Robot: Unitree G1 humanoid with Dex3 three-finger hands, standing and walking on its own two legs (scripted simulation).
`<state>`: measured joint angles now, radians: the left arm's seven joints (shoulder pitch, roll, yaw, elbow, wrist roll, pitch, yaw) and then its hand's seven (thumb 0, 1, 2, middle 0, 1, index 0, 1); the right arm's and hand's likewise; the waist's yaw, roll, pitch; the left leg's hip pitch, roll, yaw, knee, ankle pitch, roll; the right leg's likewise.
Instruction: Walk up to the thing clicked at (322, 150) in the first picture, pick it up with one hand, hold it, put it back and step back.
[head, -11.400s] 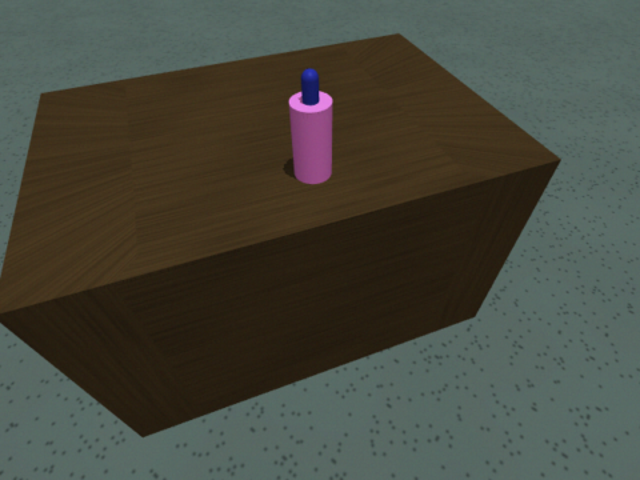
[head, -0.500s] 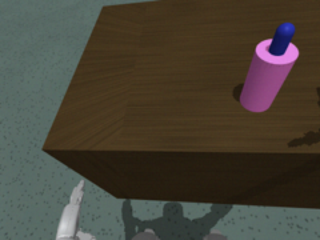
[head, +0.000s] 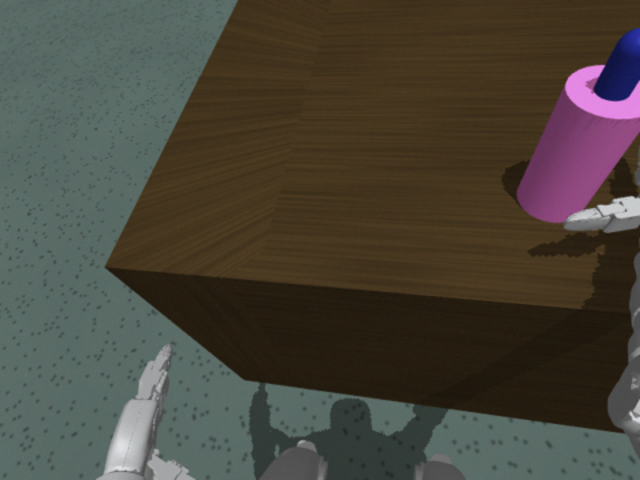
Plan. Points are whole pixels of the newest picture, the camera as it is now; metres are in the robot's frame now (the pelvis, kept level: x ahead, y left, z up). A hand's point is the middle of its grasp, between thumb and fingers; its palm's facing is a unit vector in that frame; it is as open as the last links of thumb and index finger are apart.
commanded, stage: rest palm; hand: right
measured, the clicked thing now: (587, 132) +0.52 -0.22 +0.12
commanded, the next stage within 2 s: close in 0.18 s
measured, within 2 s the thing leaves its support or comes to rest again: leaves its support in 1.70 s
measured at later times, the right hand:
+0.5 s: hand (580, 162) +0.50 -0.22 +0.09, palm faces +0.22 +0.97 +0.03, open 16.4 cm
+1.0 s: hand (590, 160) +0.50 -0.23 +0.09, palm faces +0.20 +0.98 +0.01, open 11.2 cm
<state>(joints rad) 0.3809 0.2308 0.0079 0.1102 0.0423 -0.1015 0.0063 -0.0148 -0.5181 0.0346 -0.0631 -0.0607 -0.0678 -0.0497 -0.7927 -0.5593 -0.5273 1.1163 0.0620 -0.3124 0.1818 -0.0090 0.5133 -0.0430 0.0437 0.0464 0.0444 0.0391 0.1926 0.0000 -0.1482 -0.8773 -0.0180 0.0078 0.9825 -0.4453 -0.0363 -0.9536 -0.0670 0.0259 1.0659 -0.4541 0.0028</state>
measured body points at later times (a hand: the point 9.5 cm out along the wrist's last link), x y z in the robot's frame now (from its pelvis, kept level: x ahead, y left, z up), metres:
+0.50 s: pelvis +0.00 +0.01 +0.00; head +0.10 -0.02 +0.44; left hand +0.15 +0.27 -0.01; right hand +0.49 -0.27 +0.09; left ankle +0.01 +0.15 -0.67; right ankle +0.02 -0.12 -0.67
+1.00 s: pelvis +0.01 +0.01 +0.01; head +0.11 -0.02 +0.44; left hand +0.16 +0.26 -0.02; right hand +0.48 -0.28 +0.09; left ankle +0.01 +0.15 -0.67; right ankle +0.02 -0.12 -0.67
